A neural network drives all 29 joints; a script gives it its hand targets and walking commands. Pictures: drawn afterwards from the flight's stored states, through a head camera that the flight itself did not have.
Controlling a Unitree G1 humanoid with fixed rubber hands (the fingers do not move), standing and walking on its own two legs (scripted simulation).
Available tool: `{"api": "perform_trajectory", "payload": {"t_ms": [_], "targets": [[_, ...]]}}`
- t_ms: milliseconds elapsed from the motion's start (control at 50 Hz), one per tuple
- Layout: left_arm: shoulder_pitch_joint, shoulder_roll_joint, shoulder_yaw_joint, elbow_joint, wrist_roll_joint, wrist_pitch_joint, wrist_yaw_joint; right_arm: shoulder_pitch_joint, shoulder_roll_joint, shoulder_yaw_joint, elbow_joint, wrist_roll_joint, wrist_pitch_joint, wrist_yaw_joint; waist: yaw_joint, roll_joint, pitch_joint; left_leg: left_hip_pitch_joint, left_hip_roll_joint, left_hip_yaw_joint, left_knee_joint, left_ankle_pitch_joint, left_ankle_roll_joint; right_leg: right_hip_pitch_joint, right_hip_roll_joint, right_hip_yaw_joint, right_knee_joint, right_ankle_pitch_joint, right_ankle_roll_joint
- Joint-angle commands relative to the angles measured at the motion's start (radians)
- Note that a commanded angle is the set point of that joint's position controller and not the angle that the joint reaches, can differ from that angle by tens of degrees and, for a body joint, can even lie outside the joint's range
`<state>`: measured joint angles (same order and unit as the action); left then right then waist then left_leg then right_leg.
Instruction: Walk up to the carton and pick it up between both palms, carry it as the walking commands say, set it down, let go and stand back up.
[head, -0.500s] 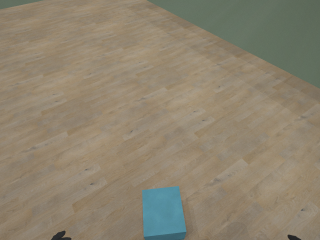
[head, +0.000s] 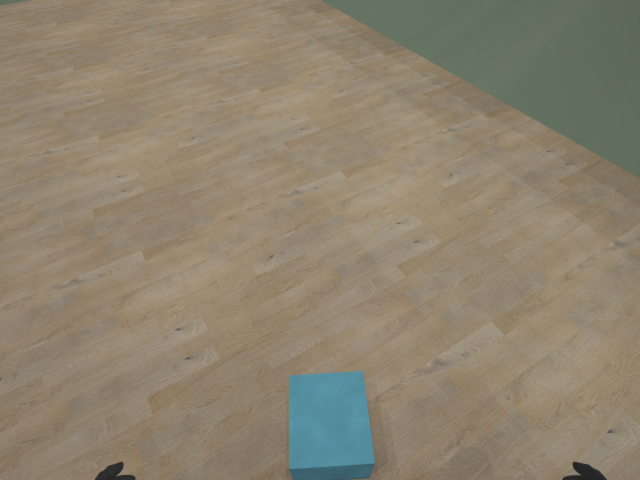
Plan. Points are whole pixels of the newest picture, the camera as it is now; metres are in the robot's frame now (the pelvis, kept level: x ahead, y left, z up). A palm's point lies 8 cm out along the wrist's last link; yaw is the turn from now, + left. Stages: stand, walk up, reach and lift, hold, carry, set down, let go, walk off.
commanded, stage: walk up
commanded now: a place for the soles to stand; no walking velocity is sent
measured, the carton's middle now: (328, 426) +0.38 +0.01 -0.68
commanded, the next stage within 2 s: reach and lift in 0.04 s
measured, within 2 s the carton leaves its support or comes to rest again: neither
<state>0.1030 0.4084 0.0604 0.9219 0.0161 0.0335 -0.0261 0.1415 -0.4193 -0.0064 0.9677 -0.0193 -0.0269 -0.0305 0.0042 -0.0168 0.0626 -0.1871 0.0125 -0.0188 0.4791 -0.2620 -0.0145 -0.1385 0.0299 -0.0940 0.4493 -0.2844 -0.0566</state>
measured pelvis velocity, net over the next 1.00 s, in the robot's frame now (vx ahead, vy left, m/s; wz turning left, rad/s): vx -0.09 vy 0.02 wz -0.05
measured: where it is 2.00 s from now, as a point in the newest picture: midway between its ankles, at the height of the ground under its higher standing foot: outside the picture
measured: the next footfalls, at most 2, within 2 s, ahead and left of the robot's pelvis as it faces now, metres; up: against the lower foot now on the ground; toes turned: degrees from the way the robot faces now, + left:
none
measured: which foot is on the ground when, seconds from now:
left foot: down 0.00-1.00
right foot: down 0.00-1.00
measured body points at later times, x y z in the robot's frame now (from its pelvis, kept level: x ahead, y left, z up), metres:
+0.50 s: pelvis -0.04 +0.03 -0.04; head +0.09 +0.02 +0.39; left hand +0.22 +0.27 -0.14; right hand +0.21 -0.26 -0.14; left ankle +0.00 +0.13 -0.74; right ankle -0.02 -0.08 -0.74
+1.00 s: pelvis -0.09 +0.02 -0.10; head +0.14 +0.02 +0.29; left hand +0.34 +0.24 -0.19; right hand +0.34 -0.22 -0.18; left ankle +0.00 +0.13 -0.74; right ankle -0.02 -0.08 -0.74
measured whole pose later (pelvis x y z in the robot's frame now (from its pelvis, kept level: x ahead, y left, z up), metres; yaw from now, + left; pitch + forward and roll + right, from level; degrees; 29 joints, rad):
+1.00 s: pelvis -0.09 +0.02 -0.10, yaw -3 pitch +28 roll +0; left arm -0.75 0.26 0.24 0.74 -0.05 0.23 0.01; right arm -0.81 -0.30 -0.20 0.82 0.01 0.22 0.02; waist 0.01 -0.02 0.05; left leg -1.23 0.00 0.02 1.06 -0.32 0.01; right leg -1.22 0.01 -0.03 1.08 -0.35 -0.04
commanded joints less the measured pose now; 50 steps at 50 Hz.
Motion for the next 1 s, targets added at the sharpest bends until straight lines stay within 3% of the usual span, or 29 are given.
{"api": "perform_trajectory", "payload": {"t_ms": [0, 20, 40, 60, 100, 140, 160, 180, 200, 240, 260, 280, 320, 340, 360, 420, 440, 500, 520, 540, 560, 660, 700, 720, 800, 840, 860, 940, 980], "targets": [[-0.037, 0.174, 0.035, -0.069, 0.002, -0.014, 0.001, -0.013, -0.214, -0.046, -0.057, -0.001, -0.012, -0.008, 0.004, 0.039, -0.064, -0.02, 0.118, -0.091, -0.066, 0.273, 0.075, 0.05, -0.154, 0.13, -0.085, 0.187, -0.01], [-0.046, 0.18, 0.038, -0.066, -0.001, -0.015, 0.001, -0.014, -0.205, -0.045, -0.059, 0.002, -0.013, -0.005, 0.003, 0.047, -0.071, -0.013, 0.108, -0.084, -0.052, 0.288, 0.072, 0.048, -0.157, 0.141, -0.085, 0.197, -0.01], [-0.134, 0.034, 0.084, -0.399, -0.005, 0.024, -0.042, -0.212, -0.015, -0.086, -0.41, 0.012, 0.069, 0.049, 0.028, -0.022, 0.135, -0.184, -0.06, 0.057, 0.031, 0.032, 0.002, -0.195, -0.049, 0.107, -0.047, 0.079, 0.021], [-0.136, 0.085, 0.098, -0.364, 0.036, 0.069, -0.053, -0.161, -0.033, -0.118, -0.436, 0.001, 0.117, 0.057, -0.035, -0.035, 0.135, -0.092, -0.059, 0.083, 0.024, 0.005, 0.006, -0.194, -0.035, 0.078, -0.064, 0.058, 0.039], [-0.111, 0.108, 0.099, -0.374, 0.025, 0.119, -0.058, -0.169, -0.087, -0.152, -0.422, -0.035, 0.163, 0.08, -0.01, -0.012, 0.069, -0.06, -0.06, 0.089, 0.029, -0.005, -0.006, -0.192, -0.06, 0.077, -0.043, 0.011, 0.024], [-0.067, 0.104, 0.128, -0.429, 0.039, 0.158, -0.036, -0.091, -0.1, -0.193, -0.403, -0.049, 0.198, 0.085, -0.021, 0.025, -0.011, -0.052, -0.047, 0.083, 0.06, 0.081, -0.011, -0.178, -0.038, 0.074, 0.006, 0.078, 0.031], [-0.044, 0.126, 0.155, -0.428, 0.054, 0.159, -0.027, -0.047, -0.1, -0.194, -0.38, -0.047, 0.21, 0.08, -0.02, 0.037, -0.101, -0.078, -0.058, 0.077, 0.089, 0.126, -0.013, -0.105, -0.031, 0.101, 0.058, 0.187, 0.03], [-0.031, 0.132, 0.164, -0.449, 0.061, 0.161, -0.021, 0.026, -0.112, -0.232, -0.357, -0.069, 0.216, 0.076, -0.054, 0.013, -0.152, -0.083, -0.051, 0.062, 0.107, 0.16, -0.016, -0.09, -0.027, 0.114, 0.107, 0.279, 0.034], [-0.005, 0.112, 0.186, -0.441, 0.069, 0.159, -0.014, 0.001, -0.098, -0.236, -0.389, -0.08, 0.214, 0.071, -0.034, -0.008, -0.221, -0.104, -0.056, 0.052, 0.121, 0.229, -0.012, -0.07, -0.01, 0.103, 0.148, 0.367, 0.048], [-0.043, 0.07, 0.173, -0.472, 0.073, 0.139, -0.007, -0.087, -0.065, -0.21, -0.409, -0.044, 0.192, 0.079, -0.01, 0.098, -0.266, -0.127, -0.05, 0.024, 0.16, 0.316, -0.022, -0.093, -0.014, 0.128, 0.189, 0.401, 0.05], [-0.078, 0.031, 0.151, -0.497, 0.045, 0.128, -0.005, -0.124, -0.06, -0.21, -0.432, -0.043, 0.185, 0.075, -0.027, 0.054, -0.29, -0.16, -0.045, 0.02, 0.186, 0.318, -0.018, -0.143, -0.002, 0.104, 0.241, 0.385, 0.061], [-0.074, 0.011, 0.146, -0.467, 0.024, 0.134, -0.002, -0.207, -0.047, -0.179, -0.444, -0.015, 0.179, 0.085, 0.012, 0.063, -0.293, -0.155, -0.03, 0.006, 0.199, 0.36, -0.016, -0.183, -0.006, 0.107, 0.24, 0.346, 0.06], [-0.174, -0.007, 0.146, -0.496, -0.002, 0.138, 0.0, -0.341, -0.052, -0.16, -0.488, 0.01, 0.177, 0.089, 0.027, 0.079, -0.282, -0.223, -0.019, 0.009, 0.243, 0.314, -0.019, -0.267, -0.01, 0.111, 0.279, 0.247, 0.058], [-0.203, -0.019, 0.133, -0.487, -0.019, 0.142, 0.013, -0.436, -0.086, -0.157, -0.51, 0.018, 0.177, 0.095, 0.047, 0.047, -0.257, -0.277, -0.017, 0.006, 0.248, 0.282, -0.019, -0.325, -0.005, 0.093, 0.305, 0.164, 0.06], [-0.194, -0.076, 0.088, -0.475, -0.047, 0.158, 0.02, -0.421, -0.086, -0.149, -0.466, 0.027, 0.186, 0.098, 0.027, 0.064, -0.245, -0.234, 0.005, -0.016, 0.241, 0.318, -0.013, -0.35, -0.002, 0.095, 0.308, 0.134, 0.048], [-0.298, -0.081, 0.099, -0.497, -0.075, 0.188, 0.042, -0.539, -0.097, -0.147, -0.492, 0.032, 0.204, 0.1, 0.054, 0.012, -0.366, -0.289, -0.005, -0.015, 0.287, 0.304, -0.011, -0.405, 0.0, 0.09, 0.353, 0.125, 0.033], [-0.348, -0.102, 0.069, -0.5, -0.088, 0.205, 0.051, -0.529, -0.101, -0.157, -0.398, 0.021, 0.223, 0.097, 0.008, 0.019, -0.327, -0.324, 0.002, -0.026, 0.281, 0.238, -0.014, -0.459, -0.004, 0.089, 0.365, 0.105, 0.028], [-0.435, -0.067, 0.126, -0.494, -0.03, 0.23, 0.064, -0.532, -0.096, -0.226, -0.358, -0.03, 0.261, 0.084, -0.011, -0.012, -0.428, -0.324, -0.008, -0.027, 0.306, 0.197, -0.008, -0.497, 0.002, 0.096, 0.377, 0.106, 0.035], [-0.412, -0.047, 0.155, -0.455, -0.015, 0.231, 0.066, -0.579, -0.094, -0.221, -0.365, -0.025, 0.261, 0.088, 0.017, -0.015, -0.449, -0.369, -0.021, -0.021, 0.335, 0.185, -0.007, -0.49, -0.006, 0.115, 0.392, 0.132, 0.039], [-0.466, -0.063, 0.133, -0.467, -0.028, 0.229, 0.066, -0.562, -0.086, -0.228, -0.33, -0.028, 0.262, 0.08, -0.016, -0.052, -0.46, -0.404, -0.029, -0.01, 0.34, 0.151, -0.01, -0.486, -0.004, 0.117, 0.395, 0.146, 0.044], [-0.451, -0.016, 0.201, -0.409, -0.002, 0.221, 0.065, -0.584, -0.055, -0.223, -0.351, -0.049, 0.265, 0.083, 0.019, -0.098, -0.468, -0.437, -0.029, -0.01, 0.349, 0.171, -0.001, -0.482, -0.004, 0.111, 0.414, 0.188, 0.066], [-0.644, -0.045, 0.18, -0.446, -0.032, 0.194, 0.053, -0.797, -0.038, -0.204, -0.352, -0.004, 0.245, 0.07, 0.044, -0.031, -0.601, -0.563, -0.041, 0.018, 0.394, 0.116, -0.013, -0.467, -0.015, 0.143, 0.438, 0.156, 0.049], [-0.73, -0.024, 0.161, -0.434, -0.051, 0.205, 0.03, -0.837, -0.038, -0.225, -0.337, -0.005, 0.255, 0.055, 0.0, -0.019, -0.613, -0.587, -0.05, 0.035, 0.407, 0.038, -0.018, -0.476, -0.016, 0.154, 0.435, 0.137, 0.05], [-0.734, -0.032, 0.173, -0.421, -0.056, 0.203, 0.028, -0.894, -0.04, -0.213, -0.363, 0.017, 0.25, 0.055, 0.018, -0.002, -0.632, -0.597, -0.048, 0.045, 0.425, 0.026, -0.017, -0.482, -0.018, 0.154, 0.447, 0.091, 0.05], [-0.93, -0.014, 0.161, -0.37, -0.093, 0.21, 0.028, -1.043, -0.014, -0.212, -0.32, 0.023, 0.258, 0.045, 0.006, 0.008, -0.637, -0.675, -0.048, 0.048, 0.437, -0.09, -0.014, -0.58, -0.015, 0.143, 0.444, -0.074, 0.054], [-0.995, -0.009, 0.187, -0.342, -0.077, 0.193, 0.026, -1.142, -0.029, -0.219, -0.334, 0.032, 0.241, 0.05, 0.037, 0.03, -0.682, -0.713, -0.048, 0.047, 0.46, -0.039, -0.019, -0.622, -0.01, 0.146, 0.477, -0.024, 0.057], [-1.011, -0.01, 0.174, -0.321, -0.08, 0.19, 0.029, -1.104, -0.005, -0.226, -0.265, 0.023, 0.243, 0.044, 0.004, 0.024, -0.677, -0.7, -0.044, 0.033, 0.452, -0.029, -0.013, -0.624, -0.009, 0.139, 0.48, 0.001, 0.058], [-1.079, -0.011, 0.215, -0.246, -0.069, 0.159, 0.037, -1.187, 0.028, -0.192, -0.22, 0.048, 0.223, 0.043, 0.026, -0.031, -0.809, -0.793, -0.057, 0.05, 0.503, 0.014, -0.015, -0.641, -0.003, 0.147, 0.522, 0.072, 0.07], [-1.107, 0.009, 0.25, -0.251, -0.033, 0.14, 0.042, -1.222, 0.016, -0.212, -0.224, 0.045, 0.211, 0.039, 0.057, -0.018, -0.897, -0.787, -0.069, 0.054, 0.511, 0.07, -0.023, -0.632, 0.006, 0.144, 0.534, 0.115, 0.08]]}}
